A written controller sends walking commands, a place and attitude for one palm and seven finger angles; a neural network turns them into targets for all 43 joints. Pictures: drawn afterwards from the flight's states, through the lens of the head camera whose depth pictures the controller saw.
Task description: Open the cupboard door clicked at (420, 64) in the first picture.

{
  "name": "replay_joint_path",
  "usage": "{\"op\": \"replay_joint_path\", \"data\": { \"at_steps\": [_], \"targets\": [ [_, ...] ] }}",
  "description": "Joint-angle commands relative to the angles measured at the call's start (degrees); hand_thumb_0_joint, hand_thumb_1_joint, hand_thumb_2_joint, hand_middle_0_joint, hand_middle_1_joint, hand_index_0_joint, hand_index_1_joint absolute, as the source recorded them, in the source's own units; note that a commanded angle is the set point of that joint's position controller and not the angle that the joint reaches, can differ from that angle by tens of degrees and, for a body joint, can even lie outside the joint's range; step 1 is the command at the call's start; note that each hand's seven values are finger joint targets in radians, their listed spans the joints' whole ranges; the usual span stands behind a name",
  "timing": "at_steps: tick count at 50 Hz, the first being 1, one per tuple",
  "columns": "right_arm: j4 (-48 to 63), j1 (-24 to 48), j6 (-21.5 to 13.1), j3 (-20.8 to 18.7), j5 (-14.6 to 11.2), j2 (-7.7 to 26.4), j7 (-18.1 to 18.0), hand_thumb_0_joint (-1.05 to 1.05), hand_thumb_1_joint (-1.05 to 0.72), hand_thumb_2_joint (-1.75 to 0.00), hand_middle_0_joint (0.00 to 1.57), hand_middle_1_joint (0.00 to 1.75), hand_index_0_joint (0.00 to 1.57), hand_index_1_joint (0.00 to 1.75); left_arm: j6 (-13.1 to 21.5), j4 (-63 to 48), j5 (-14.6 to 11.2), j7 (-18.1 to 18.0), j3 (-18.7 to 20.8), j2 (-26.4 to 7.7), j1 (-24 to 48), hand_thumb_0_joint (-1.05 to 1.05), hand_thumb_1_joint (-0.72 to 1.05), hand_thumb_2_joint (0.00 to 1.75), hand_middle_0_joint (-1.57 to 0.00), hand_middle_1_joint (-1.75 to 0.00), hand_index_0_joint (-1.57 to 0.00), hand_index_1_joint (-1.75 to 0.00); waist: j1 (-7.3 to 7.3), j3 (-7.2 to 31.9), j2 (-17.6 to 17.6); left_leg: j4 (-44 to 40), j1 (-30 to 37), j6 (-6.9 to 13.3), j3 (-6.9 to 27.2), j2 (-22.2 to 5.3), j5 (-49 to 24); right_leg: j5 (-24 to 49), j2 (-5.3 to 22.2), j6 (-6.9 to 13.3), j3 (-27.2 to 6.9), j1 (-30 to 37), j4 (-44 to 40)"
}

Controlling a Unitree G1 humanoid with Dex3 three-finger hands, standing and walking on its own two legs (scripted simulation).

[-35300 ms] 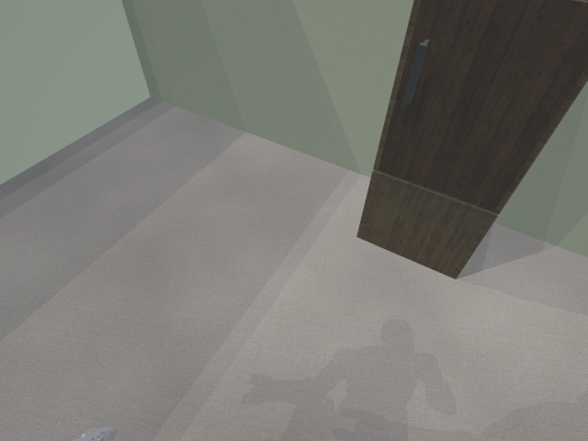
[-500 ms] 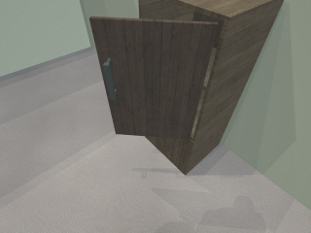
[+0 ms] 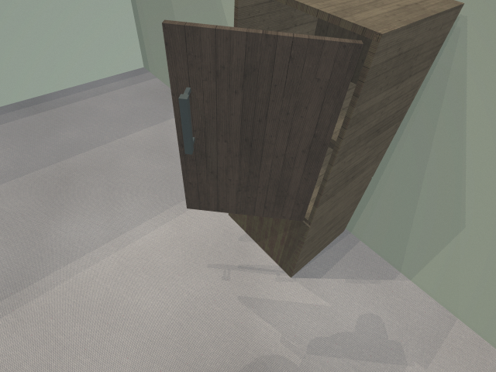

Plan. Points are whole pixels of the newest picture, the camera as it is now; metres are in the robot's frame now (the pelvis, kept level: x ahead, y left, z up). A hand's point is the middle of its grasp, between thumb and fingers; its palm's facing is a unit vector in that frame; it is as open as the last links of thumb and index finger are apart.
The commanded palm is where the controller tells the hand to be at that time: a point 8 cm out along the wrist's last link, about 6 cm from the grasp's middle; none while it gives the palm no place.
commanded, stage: look again from close up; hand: left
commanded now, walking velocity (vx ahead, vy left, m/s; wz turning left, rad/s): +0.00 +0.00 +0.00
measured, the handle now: (188, 122) +0.65 +0.18 +0.04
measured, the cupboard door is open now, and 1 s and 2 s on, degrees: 44 44 44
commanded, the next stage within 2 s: shuffle to correct the standing spot in 0.64 s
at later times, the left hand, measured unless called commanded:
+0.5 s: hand out of the picture -0.01 +0.19 -0.18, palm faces +0.00 -0.99 -0.17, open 7.4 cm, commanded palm none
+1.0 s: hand out of the picture +0.01 +0.17 -0.18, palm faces +0.00 -0.99 -0.15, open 7.4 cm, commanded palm none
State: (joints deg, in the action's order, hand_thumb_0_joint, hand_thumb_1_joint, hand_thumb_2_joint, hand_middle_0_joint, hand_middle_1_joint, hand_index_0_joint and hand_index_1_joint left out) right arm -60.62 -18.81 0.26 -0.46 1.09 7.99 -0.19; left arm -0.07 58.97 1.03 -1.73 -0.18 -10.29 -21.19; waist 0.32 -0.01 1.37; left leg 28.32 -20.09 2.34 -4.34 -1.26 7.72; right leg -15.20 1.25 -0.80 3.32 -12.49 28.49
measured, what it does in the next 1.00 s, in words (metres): stands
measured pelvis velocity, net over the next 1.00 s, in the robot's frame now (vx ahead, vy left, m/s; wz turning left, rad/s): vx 0.04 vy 0.01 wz -0.03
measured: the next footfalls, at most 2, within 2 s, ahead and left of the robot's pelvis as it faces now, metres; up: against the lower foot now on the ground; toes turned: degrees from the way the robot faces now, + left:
right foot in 1.40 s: +0.17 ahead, -0.13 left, +0.00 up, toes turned -8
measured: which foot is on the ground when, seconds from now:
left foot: down 0.00-1.00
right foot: down 0.00-1.00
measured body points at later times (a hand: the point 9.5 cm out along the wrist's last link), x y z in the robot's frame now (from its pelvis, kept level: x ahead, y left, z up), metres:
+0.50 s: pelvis +0.01 +0.01 +0.00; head +0.01 +0.03 +0.45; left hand -0.01 +0.24 -0.16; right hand +0.04 -0.22 -0.14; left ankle +0.08 +0.09 -0.73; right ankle +0.00 -0.13 -0.73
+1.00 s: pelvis +0.04 +0.01 +0.00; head +0.04 +0.02 +0.45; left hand +0.01 +0.22 -0.16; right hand +0.03 -0.22 -0.15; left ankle +0.08 +0.09 -0.73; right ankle +0.00 -0.13 -0.73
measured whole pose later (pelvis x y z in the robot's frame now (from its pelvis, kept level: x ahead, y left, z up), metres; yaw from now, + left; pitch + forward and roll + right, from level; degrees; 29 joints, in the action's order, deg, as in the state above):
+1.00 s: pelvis +0.04 +0.01 +0.00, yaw -2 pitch +0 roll +0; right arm -63.6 -17.9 -0.5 -0.7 1.0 8.6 0.1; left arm 1.0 61.9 1.3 -1.0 -0.3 -9.0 -22.9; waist -0.6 1.0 1.4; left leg 28.8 -16.8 2.8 -6.5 -0.4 11.8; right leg -18.3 2.2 -1.2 0.9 -9.6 28.2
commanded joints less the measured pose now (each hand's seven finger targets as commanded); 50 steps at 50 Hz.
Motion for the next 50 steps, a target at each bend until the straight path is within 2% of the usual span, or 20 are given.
{"op": "replay_joint_path", "data": {
  "at_steps": [1, 6, 10, 19, 30, 33, 37, 39, 42, 45, 48, 50],
  "targets": [
    [2.63, -0.91, -1.14, -1.46, -0.26, 7.47, -0.64, 0.00, -0.90, -0.90, 0.20, 0.30, 0.20, 0.30, 1.04, -1.34, 0.31, -0.36, 0.96, -4.53, -3.89, 0.00, 0.90, 0.90, -0.20, -0.30, -0.20, -0.30, -0.13, -4.11, -1.43, -9.56, 2.15, -0.15, 8.39, -5.57, 15.86, -7.50, 3.73, 3.00, -6.13, -6.17, -8.38],
    [1.98, 0.11, -1.42, -1.58, -0.43, 8.19, -0.68, 0.00, -0.90, -0.90, 0.20, 0.30, 0.20, 0.30, 1.20, -0.24, 0.39, -0.38, 0.80, -4.64, -4.50, 0.00, 0.90, 0.90, -0.20, -0.30, -0.20, -0.30, -0.19, -4.63, -2.44, -10.78, 2.84, -0.03, 8.77, -5.97, 15.96, -5.73, 3.71, 2.67, -5.78, -6.07, -8.32],
    [1.79, 0.93, -1.36, -1.61, -0.47, 8.43, -0.64, 0.00, -0.90, -0.90, 0.20, 0.30, 0.20, 0.30, 1.24, 0.46, 0.49, -0.34, 0.72, -4.63, -5.46, 0.00, 0.90, 0.90, -0.20, -0.30, -0.20, -0.30, -0.39, -4.92, -1.93, -11.22, 3.13, 0.02, 8.80, -5.87, 16.16, -5.82, 3.75, 2.60, -5.89, -5.97, -8.82],
    [1.33, 2.38, -1.81, -1.76, -0.54, 9.73, -0.58, 0.00, -0.90, -0.90, 0.20, 0.30, 0.20, 0.30, 1.37, 1.15, 0.45, -0.30, 0.74, -5.26, -5.15, 0.00, 0.90, 0.90, -0.20, -0.30, -0.20, -0.30, -0.74, -2.98, -3.31, -13.14, 4.17, 0.31, 9.54, -6.64, 15.91, -1.69, 3.84, 2.36, -4.91, -3.40, -7.61],
    [0.60, 2.54, -1.79, -1.62, -0.61, 9.57, -0.53, 0.00, -0.90, -0.90, 0.20, 0.30, 0.20, 0.30, 1.47, 1.04, 0.42, -0.35, 0.76, -6.01, -3.52, 0.00, 0.90, 0.90, -0.20, -0.30, -0.20, -0.30, -0.63, -3.46, -0.83, -12.50, 5.82, 0.13, 8.47, -6.14, 11.60, -0.38, 4.52, 2.31, -5.36, -2.81, -9.16],
    [0.33, 2.62, -1.81, -1.53, -0.56, 9.84, -0.51, 0.00, -0.90, -0.90, 0.20, 0.30, 0.20, 0.30, 1.36, 1.07, 0.33, -0.32, 0.80, -6.13, -3.28, 0.00, 0.90, 0.90, -0.20, -0.30, -0.20, -0.30, -0.55, -3.05, -2.26, -13.16, 6.07, 0.00, 8.66, -6.25, 12.78, -0.76, 4.41, 2.24, -5.31, -2.63, -8.97],
    [0.10, 2.74, -1.84, -1.51, -0.59, 9.88, -0.51, 0.00, -0.90, -0.90, 0.20, 0.30, 0.20, 0.30, 1.47, 1.07, 0.33, -0.32, 0.81, -6.44, -2.85, 0.00, 0.90, 0.90, -0.20, -0.30, -0.20, -0.30, -0.59, -3.20, -1.26, -12.97, 6.26, -0.04, 8.23, -6.17, 11.58, -0.41, 4.64, 2.36, -5.68, -2.40, -9.38],
    [-0.73, 1.19, -1.55, -1.03, -0.35, 7.95, -0.40, 0.00, -0.90, -0.90, 0.20, 0.30, 0.20, 0.30, 1.20, 2.01, 0.28, -0.26, 0.45, -4.17, -4.33, 0.00, 0.90, 0.90, -0.20, -0.30, -0.20, -0.30, -0.44, -1.43, -1.68, -12.81, 7.68, -0.35, 7.76, -6.06, 15.48, -4.13, 4.15, 2.17, -5.01, -2.47, -8.62],
    [-0.57, 1.00, -1.03, -1.43, -0.17, 8.42, -0.32, 0.00, -0.90, -0.90, 0.20, 0.30, 0.20, 0.30, 0.84, 1.79, 0.64, 0.09, 0.81, -4.00, -5.18, 0.00, 0.90, 0.90, -0.20, -0.30, -0.20, -0.30, -0.92, -4.93, -2.46, -13.61, 3.99, 0.43, 8.59, -6.62, 24.63, -11.67, 3.09, 2.69, -4.49, -4.26, -7.14],
    [-0.09, 0.99, -1.22, -1.51, -0.17, 7.89, -0.25, 0.00, -0.90, -0.90, 0.20, 0.30, 0.20, 0.30, 1.11, 1.78, 0.62, 0.44, 1.06, -3.93, -6.54, 0.00, 0.90, 0.90, -0.20, -0.30, -0.20, -0.30, -1.45, -6.53, -1.57, -11.33, 2.26, 0.99, 7.96, -6.07, 24.24, -12.79, 3.64, 3.56, -5.99, -4.62, -7.68],
    [0.41, 0.63, -1.90, -1.29, -0.23, 6.74, -0.20, 0.00, -0.90, -0.90, 0.20, 0.30, 0.20, 0.30, 1.67, 1.75, 0.38, 0.53, 1.36, -4.38, -6.99, 0.00, 0.90, 0.90, -0.20, -0.30, -0.20, -0.30, -1.13, -6.31, 1.53, -5.80, 2.46, 0.45, 4.98, -4.09, 18.64, -12.69, 5.43, 4.86, -9.32, -4.28, -9.33],
    [0.74, 0.37, -2.11, -1.17, -0.31, 5.81, -0.13, 0.00, -0.90, -0.90, 0.20, 0.30, 0.20, 0.30, 1.76, 1.74, 0.36, 0.49, 1.73, -4.96, -7.18, 0.00, 0.90, 0.90, -0.20, -0.30, -0.20, -0.30, -1.06, -7.69, 3.97, -2.01, 0.66, 0.12, 2.61, -2.72, 16.24, -13.20, 6.55, 5.74, -10.95, -3.47, -10.62]
  ]
}}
